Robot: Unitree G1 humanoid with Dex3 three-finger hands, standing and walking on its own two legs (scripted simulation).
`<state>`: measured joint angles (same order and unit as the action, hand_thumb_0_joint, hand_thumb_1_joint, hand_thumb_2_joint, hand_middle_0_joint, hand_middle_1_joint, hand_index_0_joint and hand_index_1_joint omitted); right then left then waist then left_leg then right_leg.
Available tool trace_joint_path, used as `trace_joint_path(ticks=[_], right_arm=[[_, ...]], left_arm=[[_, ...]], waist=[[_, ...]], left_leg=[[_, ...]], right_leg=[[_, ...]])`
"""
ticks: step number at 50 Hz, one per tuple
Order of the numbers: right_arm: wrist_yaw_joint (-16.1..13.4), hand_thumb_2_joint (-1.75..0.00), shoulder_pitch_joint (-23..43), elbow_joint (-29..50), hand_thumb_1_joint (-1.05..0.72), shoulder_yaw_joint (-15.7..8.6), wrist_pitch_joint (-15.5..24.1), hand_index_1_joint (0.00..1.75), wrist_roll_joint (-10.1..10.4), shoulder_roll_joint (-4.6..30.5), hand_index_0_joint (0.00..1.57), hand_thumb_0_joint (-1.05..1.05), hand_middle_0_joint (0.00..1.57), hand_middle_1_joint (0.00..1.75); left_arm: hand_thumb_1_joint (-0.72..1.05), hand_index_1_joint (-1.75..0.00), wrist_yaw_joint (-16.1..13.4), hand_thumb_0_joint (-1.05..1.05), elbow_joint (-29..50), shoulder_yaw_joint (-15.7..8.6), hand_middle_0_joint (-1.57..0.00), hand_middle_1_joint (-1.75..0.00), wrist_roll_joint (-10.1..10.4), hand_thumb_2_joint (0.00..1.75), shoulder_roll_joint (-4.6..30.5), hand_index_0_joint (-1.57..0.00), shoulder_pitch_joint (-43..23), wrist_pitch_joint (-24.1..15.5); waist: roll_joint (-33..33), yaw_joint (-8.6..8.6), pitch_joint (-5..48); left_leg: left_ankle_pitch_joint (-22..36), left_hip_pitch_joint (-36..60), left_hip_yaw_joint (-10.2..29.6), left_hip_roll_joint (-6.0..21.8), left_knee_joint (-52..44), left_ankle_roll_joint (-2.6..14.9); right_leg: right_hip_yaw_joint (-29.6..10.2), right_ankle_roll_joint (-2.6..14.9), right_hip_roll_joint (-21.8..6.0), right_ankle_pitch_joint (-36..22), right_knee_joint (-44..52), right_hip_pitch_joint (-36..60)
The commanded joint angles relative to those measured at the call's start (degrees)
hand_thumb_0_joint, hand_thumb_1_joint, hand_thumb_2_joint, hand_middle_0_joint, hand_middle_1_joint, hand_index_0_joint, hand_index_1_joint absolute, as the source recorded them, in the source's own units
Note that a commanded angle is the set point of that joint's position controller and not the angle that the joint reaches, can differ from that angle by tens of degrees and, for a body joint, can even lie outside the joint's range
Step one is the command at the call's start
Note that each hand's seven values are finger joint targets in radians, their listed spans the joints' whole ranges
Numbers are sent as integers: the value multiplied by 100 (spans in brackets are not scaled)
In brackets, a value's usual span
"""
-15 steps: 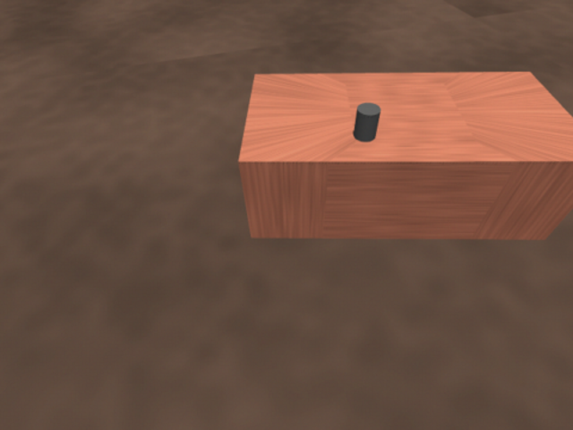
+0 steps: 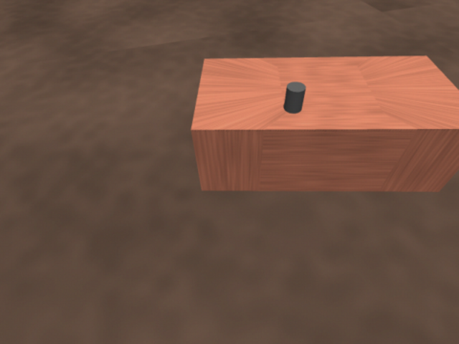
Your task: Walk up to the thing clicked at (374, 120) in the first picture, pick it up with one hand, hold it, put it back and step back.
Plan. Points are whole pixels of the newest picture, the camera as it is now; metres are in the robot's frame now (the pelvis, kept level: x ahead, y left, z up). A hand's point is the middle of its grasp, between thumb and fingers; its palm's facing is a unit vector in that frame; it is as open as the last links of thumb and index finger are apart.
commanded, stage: stand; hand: right
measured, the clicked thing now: (294, 97) +1.16 -0.26 -0.27
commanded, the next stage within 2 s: walk up in 0.82 s
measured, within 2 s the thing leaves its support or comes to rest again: neither
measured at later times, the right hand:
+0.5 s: hand out of the picture +0.08 -0.25 -0.16, palm faces -0.03 +0.94 -0.34, open 7.4 cm
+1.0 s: hand out of the picture +0.10 -0.27 -0.16, palm faces -0.05 +0.93 -0.37, open 7.4 cm
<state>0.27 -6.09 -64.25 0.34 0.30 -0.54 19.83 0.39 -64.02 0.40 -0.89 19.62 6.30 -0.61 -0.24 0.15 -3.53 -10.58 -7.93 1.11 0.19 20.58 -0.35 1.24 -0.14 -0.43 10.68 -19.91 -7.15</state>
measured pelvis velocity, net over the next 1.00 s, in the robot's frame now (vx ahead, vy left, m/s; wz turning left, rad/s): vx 0.03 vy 0.01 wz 0.02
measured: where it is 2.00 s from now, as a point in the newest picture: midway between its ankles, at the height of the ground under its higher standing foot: (238, 298)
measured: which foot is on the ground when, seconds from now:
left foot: down 0.00-1.00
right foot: down 0.00-1.00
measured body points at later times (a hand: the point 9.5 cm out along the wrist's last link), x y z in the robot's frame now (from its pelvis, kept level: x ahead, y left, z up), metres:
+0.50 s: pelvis +0.00 +0.00 +0.00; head +0.02 +0.00 +0.45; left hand +0.08 +0.30 -0.13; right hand +0.08 -0.30 -0.13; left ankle +0.01 +0.12 -0.75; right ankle +0.00 -0.12 -0.75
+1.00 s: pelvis +0.03 +0.01 -0.01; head +0.03 +0.01 +0.44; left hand +0.08 +0.33 -0.13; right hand +0.10 -0.32 -0.13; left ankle +0.02 +0.12 -0.74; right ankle +0.00 -0.12 -0.75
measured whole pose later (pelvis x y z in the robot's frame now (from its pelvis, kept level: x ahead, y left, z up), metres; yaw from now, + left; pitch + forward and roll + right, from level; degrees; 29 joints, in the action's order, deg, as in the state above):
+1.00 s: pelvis +0.03 +0.01 -0.01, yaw +1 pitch -2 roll -1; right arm 2.5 -11.3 -60.4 -3.4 1.0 -2.4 22.9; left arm 3.2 -58.9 -4.0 -2.7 21.8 12.3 -2.4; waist -1.1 -0.9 -1.8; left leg -24.9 -13.8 0.2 1.1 37.1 2.3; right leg 2.2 1.3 0.0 16.4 -26.5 -7.4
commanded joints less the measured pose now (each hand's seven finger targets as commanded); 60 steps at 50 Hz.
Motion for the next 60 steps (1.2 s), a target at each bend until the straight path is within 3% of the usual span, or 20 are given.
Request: trace_joint_path(ticks=[1, 13, 23, 40, 41, 42, 43, 45, 47, 48, 49, 51, 52, 53, 54, 55, 56, 57, 58, 60], right_arm=[[-76, -90, 237, 317, -90, -218, 157, 30, 17, 1198, 20, 0, 20, 30], [-96, -90, 221, 330, -90, -223, 146, 30, 17, 1196, 20, 0, 20, 30], [-91, -90, 284, 357, -90, -233, 130, 30, 8, 1211, 20, 0, 20, 30], [-94, -90, 169, 316, -90, -202, 149, 30, 12, 1192, 20, 0, 20, 30], [28, -90, -234, 590, -90, -554, 248, 30, -107, 1662, 20, 0, 20, 30], [81, -90, -204, 580, -90, -611, 254, 30, -161, 1724, 20, 0, 20, 30], [112, -90, -22, 666, -90, -607, 245, 30, -180, 1681, 20, 0, 20, 30], [171, -90, 217, 901, -90, -598, 277, 30, -188, 1479, 20, 0, 20, 30], [194, -90, 484, 1101, -90, -583, 336, 30, -188, 1238, 20, 0, 20, 30], [194, -90, 520, 1180, -90, -583, 349, 30, -186, 1244, 20, 0, 20, 30], [196, -90, 430, 1218, -90, -598, 361, 30, -173, 1293, 20, 0, 20, 30], [262, -90, 176, 1261, -90, -648, 414, 30, -161, 1335, 20, 0, 20, 30], [280, -90, -219, 1166, -90, -704, 442, 30, -144, 1368, 20, 0, 20, 30], [278, -90, -817, 958, -90, -790, 470, 30, -148, 1396, 20, 0, 20, 30], [208, -90, -1687, 699, -90, -926, 492, 30, -164, 1585, 20, 0, 20, 30], [114, -90, -2517, 546, -90, -1142, 498, 30, -254, 2155, 20, 0, 20, 30], [88, -90, -2097, 803, -90, -1140, 523, 30, -233, 2388, 20, 0, 20, 30], [92, -90, -1589, 1030, -90, -1096, 498, 30, -118, 2257, 20, 0, 20, 30], [88, -90, -1230, 1147, -90, -1000, 512, 30, -97, 2082, 20, 0, 20, 30], [60, -90, -911, 1358, -90, -817, 552, 30, -59, 1631, 20, 0, 20, 30]], left_arm=[[90, -30, -90, 0, 299, -217, -20, -30, 35, 90, 1186, -20, -192, -139], [90, -30, -92, 0, 297, -256, -20, -30, 35, 90, 1213, -20, -236, -135], [90, -30, -98, 0, 299, -265, -20, -30, 15, 90, 1212, -20, -269, -124], [90, -30, -88, 0, 283, -269, -20, -30, 31, 90, 1228, -20, -209, -119], [90, -30, 74, 0, 607, -620, -20, -30, -69, 90, 1732, -20, 184, -193], [90, -30, 123, 0, 543, -660, -20, -30, -121, 90, 1734, -20, 268, -193], [90, -30, 158, 0, 594, -681, -20, -30, -137, 90, 1702, -20, 253, -191], [90, -30, 195, 0, 715, -731, -20, -30, -141, 90, 1691, -20, 415, -217], [90, -30, 180, 0, 705, -846, -20, -30, -155, 90, 1916, -20, 858, -288], [90, -30, 165, 0, 768, -884, -20, -30, -174, 90, 2013, -20, 1017, -329], [90, -30, 166, 0, 853, -908, -20, -30, -158, 90, 2071, -20, 939, -333], [90, -30, 204, 0, 1091, -877, -20, -30, -187, 90, 2012, -20, 658, -303], [90, -30, 225, 0, 1244, -843, -20, -30, -179, 90, 1992, -20, 233, -273], [90, -30, 253, 0, 1380, -790, -20, -30, -121, 90, 1852, -20, -204, -220], [90, -30, 266, 0, 1537, -687, -20, -30, -104, 90, 1542, -20, -424, -187], [90, -30, 269, 0, 1658, -567, -20, -30, -59, 90, 1029, -20, -375, -195], [90, -30, 203, 0, 1584, -583, -20, -30, -37, 90, 1174, -20, 1, -171], [90, -30, 183, 0, 1533, -641, -20, -30, -70, 90, 1629, -20, 180, -177], [90, -30, 188, 0, 1482, -587, -20, -30, -17, 90, 1607, -20, 314, -221], [90, -30, 221, 0, 1285, -623, -20, -30, 17, 90, 1584, -20, 667, -233]], waist=[[11, -26, 577], [25, -22, 558], [20, -33, 425], [17, -26, 511], [158, -43, 1119], [31, -104, 655], [-1, -163, 160], [292, -291, -286], [910, -579, -476], [873, -641, -452], [827, -565, -374], [854, -367, -249], [965, -71, -274], [798, 332, -189], [147, 801, 119], [-1712, 1179, 313], [-1300, 888, 293], [-641, 635, 138], [-448, 390, -46], [-452, 78, -192]], left_leg=[[926, 143, 528, 692, -300, 183], [1005, 184, 500, 687, -340, 171], [605, 108, 542, 685, -432, 161], [853, 146, 518, 679, -430, 163], [-1980, 246, 522, 461, 48, 573], [-2893, -325, 744, 536, 95, 668], [-3054, -770, 745, 483, 132, 640], [-2424, -1539, 553, 374, 593, 583], [-1375, -2670, -232, 90, 1775, 278], [-1618, -3071, -53, 283, 2042, 243], [-1753, -3017, 26, 415, 2052, 241], [-1849, -1981, 96, 467, 1640, 275], [-1470, -1167, 104, 532, 1164, 302], [-868, -77, -131, 333, 576, 254], [-566, 1463, 8, 200, 247, 230], [-1834, 2281, 1999, 1309, -741, 394], [-2703, 2028, 3633, 2160, -1282, 792], [-2779, 1546, 3391, 2307, -1158, 1116], [-1770, 1284, 2811, 2163, -918, 1199], [-218, 1071, 1591, 1644, -720, 905]], right_leg=[[-535, 153, -715, -805, 336, 166], [-539, 152, -726, -920, 376, 253], [-541, 148, -704, -399, 504, 125], [-538, 154, -733, -738, 425, 277], [-504, 395, -429, 1936, -64, 416], [-751, 517, -535, 2843, -209, -23], [-930, 564, -603, 3137, -128, -408], [-1444, 775, -949, 3108, 182, -273], [-2348, 1262, -1674, 2520, 959, 886], [-2621, 1462, -1997, 1635, 1028, 1351], [-2638, 1552, -2089, 1329, 974, 1392], [-2084, 1404, -1785, 1832, 909, 444], [-1700, 1225, -1624, 1910, 646, -277], [-1036, 937, -1148, 1977, 91, -1057], [-401, 608, -584, 1710, -1106, -2138], [183, 312, 445, 2063, -3362, -3306], [-567, 287, 652, 2259, -4039, -3704], [-1012, 347, 147, 1996, -4124, -3455], [-1088, 353, -41, 1579, -4180, -3405], [-952, 258, -206, 1061, -3859, -2980]])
